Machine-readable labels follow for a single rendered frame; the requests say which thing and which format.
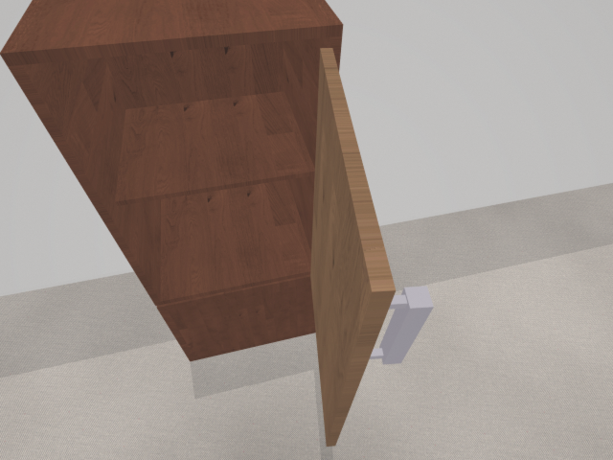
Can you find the handle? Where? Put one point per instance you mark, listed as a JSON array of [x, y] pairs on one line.
[[412, 308]]

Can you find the cupboard door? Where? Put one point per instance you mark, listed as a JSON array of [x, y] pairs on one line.
[[351, 280]]

